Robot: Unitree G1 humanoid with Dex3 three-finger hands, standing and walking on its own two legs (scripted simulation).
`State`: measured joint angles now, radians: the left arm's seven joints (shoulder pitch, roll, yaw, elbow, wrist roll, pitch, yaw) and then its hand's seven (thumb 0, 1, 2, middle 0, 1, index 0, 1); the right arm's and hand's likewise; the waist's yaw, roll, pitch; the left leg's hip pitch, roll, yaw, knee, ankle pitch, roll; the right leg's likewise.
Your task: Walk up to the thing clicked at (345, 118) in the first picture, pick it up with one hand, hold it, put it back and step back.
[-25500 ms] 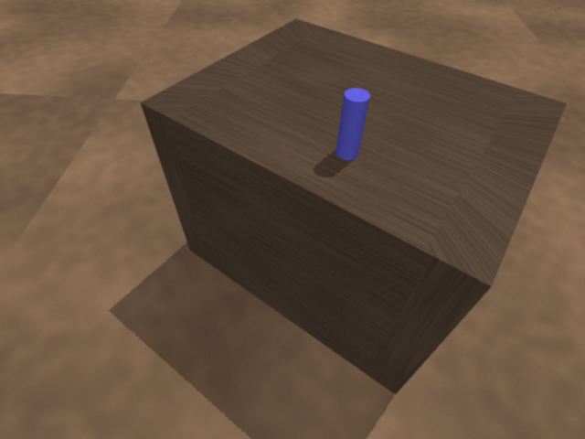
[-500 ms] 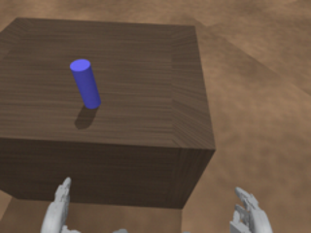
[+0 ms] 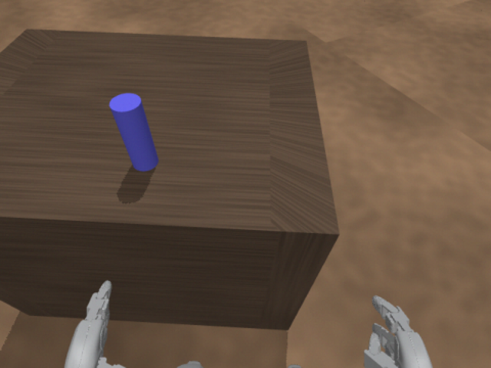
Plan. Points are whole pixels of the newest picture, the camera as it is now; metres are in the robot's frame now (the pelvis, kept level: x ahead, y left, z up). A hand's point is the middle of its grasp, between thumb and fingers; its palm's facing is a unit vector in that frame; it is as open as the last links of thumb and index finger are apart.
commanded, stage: home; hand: left
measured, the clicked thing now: (136, 135) +0.52 +0.23 +0.07
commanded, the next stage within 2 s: stand in 1.10 s
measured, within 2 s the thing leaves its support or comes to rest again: neither
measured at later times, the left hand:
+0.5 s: hand (132, 346) +0.17 +0.18 -0.04, palm faces +0.12 -0.96 -0.24, open 17.5 cm
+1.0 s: hand (118, 364) +0.15 +0.20 -0.08, palm faces -0.04 -0.93 -0.37, open 17.4 cm
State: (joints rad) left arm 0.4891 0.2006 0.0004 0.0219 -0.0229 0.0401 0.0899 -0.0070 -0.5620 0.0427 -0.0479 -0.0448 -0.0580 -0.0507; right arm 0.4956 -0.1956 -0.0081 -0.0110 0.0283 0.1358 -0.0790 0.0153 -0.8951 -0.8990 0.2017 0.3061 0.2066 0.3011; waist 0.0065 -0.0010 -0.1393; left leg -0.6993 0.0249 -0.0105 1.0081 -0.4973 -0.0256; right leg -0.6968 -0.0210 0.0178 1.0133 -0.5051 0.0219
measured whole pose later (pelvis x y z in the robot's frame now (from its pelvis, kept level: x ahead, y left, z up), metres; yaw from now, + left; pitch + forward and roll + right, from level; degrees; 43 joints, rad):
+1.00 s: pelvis -0.01 +0.00 +0.01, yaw +1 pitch +4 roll +0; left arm 0.32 0.29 -0.03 0.35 0.07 0.02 0.06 0.00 -0.54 0.06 -0.05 -0.05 -0.06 -0.06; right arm 0.23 -0.26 0.01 0.63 -0.06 0.00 -0.04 0.01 -0.89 -0.90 0.20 0.31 0.21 0.30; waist 0.00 0.01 -0.01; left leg -0.55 0.03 -0.02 0.95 -0.47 -0.02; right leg -0.53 -0.02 0.00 0.94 -0.48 0.01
